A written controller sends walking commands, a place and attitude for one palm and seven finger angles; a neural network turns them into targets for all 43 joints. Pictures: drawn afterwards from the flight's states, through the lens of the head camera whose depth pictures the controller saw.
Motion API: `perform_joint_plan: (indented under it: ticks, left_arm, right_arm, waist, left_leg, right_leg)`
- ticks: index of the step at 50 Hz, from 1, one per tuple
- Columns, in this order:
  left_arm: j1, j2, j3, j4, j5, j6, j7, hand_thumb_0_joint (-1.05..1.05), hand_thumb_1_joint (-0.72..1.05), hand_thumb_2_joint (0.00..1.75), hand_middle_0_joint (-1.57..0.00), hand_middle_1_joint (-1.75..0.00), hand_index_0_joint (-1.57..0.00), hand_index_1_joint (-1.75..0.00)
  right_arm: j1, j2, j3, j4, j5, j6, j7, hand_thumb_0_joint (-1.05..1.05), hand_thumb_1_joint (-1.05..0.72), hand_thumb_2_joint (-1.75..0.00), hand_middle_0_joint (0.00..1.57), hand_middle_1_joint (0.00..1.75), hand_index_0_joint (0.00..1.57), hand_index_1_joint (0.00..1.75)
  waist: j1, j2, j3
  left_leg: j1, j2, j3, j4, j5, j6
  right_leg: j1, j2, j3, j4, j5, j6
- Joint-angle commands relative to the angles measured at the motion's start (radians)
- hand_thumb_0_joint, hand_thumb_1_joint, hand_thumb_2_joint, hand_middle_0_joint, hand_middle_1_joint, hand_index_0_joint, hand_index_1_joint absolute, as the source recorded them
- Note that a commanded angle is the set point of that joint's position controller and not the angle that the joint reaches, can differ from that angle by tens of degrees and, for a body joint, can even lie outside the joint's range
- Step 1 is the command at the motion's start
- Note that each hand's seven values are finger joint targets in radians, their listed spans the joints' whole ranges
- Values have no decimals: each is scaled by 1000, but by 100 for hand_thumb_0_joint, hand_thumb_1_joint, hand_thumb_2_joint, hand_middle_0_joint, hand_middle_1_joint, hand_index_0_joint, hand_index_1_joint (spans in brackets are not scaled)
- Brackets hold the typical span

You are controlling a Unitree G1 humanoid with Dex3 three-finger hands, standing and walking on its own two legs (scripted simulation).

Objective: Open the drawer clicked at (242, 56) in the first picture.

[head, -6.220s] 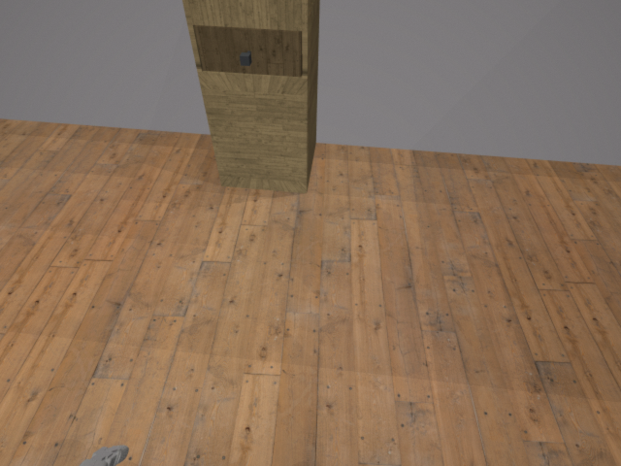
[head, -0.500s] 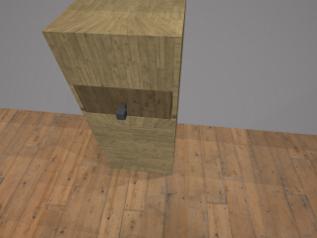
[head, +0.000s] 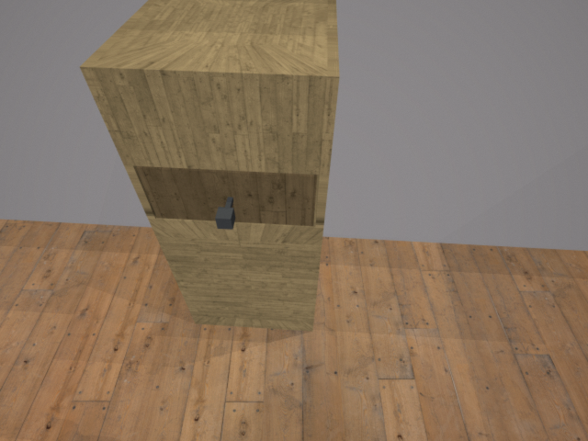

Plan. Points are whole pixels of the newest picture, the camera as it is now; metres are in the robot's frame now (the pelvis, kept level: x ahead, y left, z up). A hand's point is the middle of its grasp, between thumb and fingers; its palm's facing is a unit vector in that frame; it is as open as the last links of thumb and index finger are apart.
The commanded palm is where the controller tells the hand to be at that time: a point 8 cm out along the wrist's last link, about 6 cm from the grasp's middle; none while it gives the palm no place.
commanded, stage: look again from close up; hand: left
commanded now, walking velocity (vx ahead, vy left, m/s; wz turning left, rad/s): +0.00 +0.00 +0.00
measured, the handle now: (227, 211) +0.59 +0.18 -0.10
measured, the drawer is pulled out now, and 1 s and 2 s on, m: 0.00 0.00 0.00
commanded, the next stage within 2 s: shuffle to correct the standing spot in 0.52 s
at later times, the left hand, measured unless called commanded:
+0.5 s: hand out of the picture +0.00 +0.17 -0.17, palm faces +0.02 -0.98 -0.21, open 7.4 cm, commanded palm none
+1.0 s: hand out of the picture +0.03 +0.15 -0.19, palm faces +0.04 -0.99 -0.17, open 7.4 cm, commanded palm none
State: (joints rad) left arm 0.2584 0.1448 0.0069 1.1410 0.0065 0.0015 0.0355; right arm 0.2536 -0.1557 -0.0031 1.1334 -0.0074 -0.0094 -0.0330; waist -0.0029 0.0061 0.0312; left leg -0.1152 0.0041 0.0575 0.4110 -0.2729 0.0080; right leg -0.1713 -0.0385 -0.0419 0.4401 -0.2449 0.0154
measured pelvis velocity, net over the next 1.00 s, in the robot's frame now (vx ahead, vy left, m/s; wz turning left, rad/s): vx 0.06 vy -0.01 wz -0.01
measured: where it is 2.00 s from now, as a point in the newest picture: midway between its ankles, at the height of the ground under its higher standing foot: outside the picture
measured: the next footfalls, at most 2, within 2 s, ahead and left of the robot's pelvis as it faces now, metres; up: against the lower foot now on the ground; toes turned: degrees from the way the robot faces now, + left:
right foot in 1.10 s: +0.12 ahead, -0.12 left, +0.00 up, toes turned -5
left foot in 1.44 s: +0.13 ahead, +0.11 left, +0.00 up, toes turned -2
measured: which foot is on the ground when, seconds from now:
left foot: down 0.00-1.00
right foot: down 0.00-0.92, up 0.94-1.00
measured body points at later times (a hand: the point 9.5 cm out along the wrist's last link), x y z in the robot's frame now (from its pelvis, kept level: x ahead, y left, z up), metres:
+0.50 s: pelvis -0.01 -0.01 -0.01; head +0.01 -0.03 +0.44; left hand +0.00 +0.22 -0.16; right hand -0.01 -0.21 -0.17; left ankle -0.03 +0.11 -0.74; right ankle -0.01 -0.13 -0.74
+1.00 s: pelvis +0.06 -0.01 -0.02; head +0.08 -0.01 +0.43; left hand +0.03 +0.21 -0.18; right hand +0.03 -0.23 -0.17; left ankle -0.03 +0.11 -0.74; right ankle +0.00 -0.11 -0.72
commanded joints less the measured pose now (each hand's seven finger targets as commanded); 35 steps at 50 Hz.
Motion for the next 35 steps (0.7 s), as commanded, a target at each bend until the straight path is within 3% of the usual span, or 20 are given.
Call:
perform_joint_plan:
  ticks: [1,2,3,4,5,12,19,23,31,32,35]
  left_arm:
    - [127,123,5,-1,17,-37,46,0,90,90,-20,-30,-20,-30]
    - [97,157,10,-49,6,-46,35,0,90,90,-20,-30,-20,-30]
    - [52,140,2,-59,5,-44,23,0,90,90,-20,-30,-20,-30]
    - [47,139,0,-65,5,-41,15,0,90,90,-20,-30,-20,-30]
    - [53,133,0,-74,6,-35,10,0,90,90,-20,-30,-20,-30]
    - [49,104,-6,-80,6,-22,-6,0,90,90,-20,-30,-20,-30]
    - [58,104,-4,-73,5,-23,-6,0,90,90,-20,-30,-20,-30]
    - [67,104,0,-65,4,-29,-6,0,90,90,-20,-30,-20,-30]
    - [76,100,3,-49,5,-30,-5,0,90,90,-20,-30,-20,-30]
    - [84,102,6,-46,8,-30,-6,0,90,90,-20,-30,-20,-30]
    - [96,112,16,-47,14,-23,-14,0,90,90,-20,-30,-20,-30]
  right_arm:
    - [-4,-124,-10,-91,6,-27,7,0,-90,-90,20,30,20,30]
    - [46,-82,-10,-114,-1,-18,11,0,-90,-90,20,30,20,30]
    - [62,-73,-7,-102,-4,-21,11,0,-90,-90,20,30,20,30]
    - [76,-75,-2,-100,-10,-21,16,0,-90,-90,20,30,20,30]
    - [87,-79,1,-112,-10,-20,16,0,-90,-90,20,30,20,30]
    - [108,-101,3,-126,-9,-21,11,0,-90,-90,20,30,20,30]
    - [119,-90,6,-98,-8,-22,8,0,-90,-90,20,30,20,30]
    - [122,-85,6,-81,-6,-26,5,0,-90,-90,20,30,20,30]
    - [104,-75,5,-57,-5,-25,-1,0,-90,-90,20,30,20,30]
    - [114,-76,4,-52,-7,-23,0,0,-90,-90,20,30,20,30]
    - [112,-76,0,-54,-14,-15,7,0,-90,-90,20,30,20,30]
  waist:
    - [34,-50,41]
    - [-4,-2,-19]
    - [-12,58,35]
    - [0,116,33]
    - [-1,122,29]
    - [4,-16,80]
    - [4,-24,81]
    - [2,-30,29]
    - [4,-11,30]
    - [5,-17,20]
    - [11,-25,76]
  left_leg:
    - [-116,116,-50,116,320,-10]
    - [-116,65,-65,62,38,-6]
    - [-127,71,-80,3,45,4]
    - [-148,85,-80,2,63,14]
    - [-164,89,-94,-12,32,22]
    - [-197,97,-122,-66,-15,44]
    - [-155,90,-103,-63,30,40]
    - [-111,88,-85,-39,104,36]
    - [-86,91,-66,-22,145,27]
    - [-86,88,-58,-13,88,27]
    - [-152,64,-40,18,-113,33]
  right_leg:
    - [-2,-119,110,-25,532,-29]
    - [13,-147,139,-30,336,-58]
    - [-42,-117,116,-15,175,-68]
    - [-42,-84,81,-14,54,-66]
    - [-41,-64,69,-6,-21,-64]
    - [-53,-45,57,6,-32,-53]
    - [-67,-53,73,-7,-2,-50]
    - [-42,-64,80,-6,78,-51]
    - [-39,-68,88,-9,165,-55]
    - [-31,-67,88,-4,102,-61]
    - [-70,-68,127,-40,-189,-83]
